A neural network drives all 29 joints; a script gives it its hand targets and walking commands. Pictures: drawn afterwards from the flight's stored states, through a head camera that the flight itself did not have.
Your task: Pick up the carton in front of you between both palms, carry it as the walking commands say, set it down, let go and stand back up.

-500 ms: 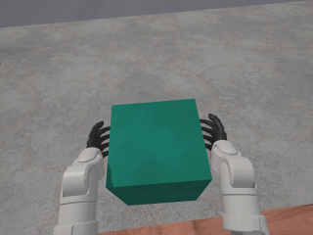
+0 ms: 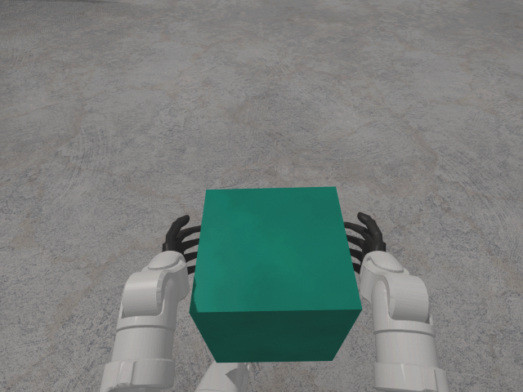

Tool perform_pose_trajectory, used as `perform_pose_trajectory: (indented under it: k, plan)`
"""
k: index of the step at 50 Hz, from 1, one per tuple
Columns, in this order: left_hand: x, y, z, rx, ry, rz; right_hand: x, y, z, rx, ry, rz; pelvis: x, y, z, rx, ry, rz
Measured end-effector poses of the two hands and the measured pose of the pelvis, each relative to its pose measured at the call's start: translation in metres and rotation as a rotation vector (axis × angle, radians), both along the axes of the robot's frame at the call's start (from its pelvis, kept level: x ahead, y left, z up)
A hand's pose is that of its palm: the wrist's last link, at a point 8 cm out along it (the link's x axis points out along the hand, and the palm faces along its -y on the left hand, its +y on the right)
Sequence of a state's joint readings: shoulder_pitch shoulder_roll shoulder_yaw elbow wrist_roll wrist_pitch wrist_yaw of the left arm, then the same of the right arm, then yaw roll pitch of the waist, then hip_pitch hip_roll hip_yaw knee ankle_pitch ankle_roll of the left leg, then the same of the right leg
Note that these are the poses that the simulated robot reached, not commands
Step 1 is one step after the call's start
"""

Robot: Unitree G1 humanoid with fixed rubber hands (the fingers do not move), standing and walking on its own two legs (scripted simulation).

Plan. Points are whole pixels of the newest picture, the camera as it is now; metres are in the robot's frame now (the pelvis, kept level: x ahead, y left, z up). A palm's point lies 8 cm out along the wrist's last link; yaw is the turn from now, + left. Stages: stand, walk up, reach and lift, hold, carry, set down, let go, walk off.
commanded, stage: carry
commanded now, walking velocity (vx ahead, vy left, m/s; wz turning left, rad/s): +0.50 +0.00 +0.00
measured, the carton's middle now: (272, 279) +0.31 +0.03 -0.03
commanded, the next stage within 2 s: none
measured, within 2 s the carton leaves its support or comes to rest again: neither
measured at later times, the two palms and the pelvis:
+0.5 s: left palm (261, 146) +0.74 +0.09 -0.09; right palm (374, 152) +0.73 -0.21 -0.08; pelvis +0.43 -0.04 -0.13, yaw +0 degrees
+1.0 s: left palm (289, 65) +1.04 +0.03 -0.01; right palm (385, 69) +1.05 -0.27 -0.02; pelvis +0.79 -0.12 -0.10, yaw +2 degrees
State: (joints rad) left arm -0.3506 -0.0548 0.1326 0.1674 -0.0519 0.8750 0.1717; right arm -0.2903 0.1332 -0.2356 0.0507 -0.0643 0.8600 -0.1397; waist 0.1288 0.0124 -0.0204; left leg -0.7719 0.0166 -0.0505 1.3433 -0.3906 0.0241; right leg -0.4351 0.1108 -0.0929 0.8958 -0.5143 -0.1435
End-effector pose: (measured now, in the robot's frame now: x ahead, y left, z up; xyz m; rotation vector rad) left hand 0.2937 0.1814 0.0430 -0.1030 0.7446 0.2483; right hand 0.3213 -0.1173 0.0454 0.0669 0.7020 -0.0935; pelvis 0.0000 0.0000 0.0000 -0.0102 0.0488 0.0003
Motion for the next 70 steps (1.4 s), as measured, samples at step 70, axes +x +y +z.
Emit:
perform_pose_trajectory:
  k: [70]
  plan:
    - [0.982,-0.163,-0.069,0.008,-0.030,-0.120,0.953,-0.165,-0.060,-0.056,-0.032,-0.081,1.035,-0.128,-0.101,0.016,0.010,-0.001]
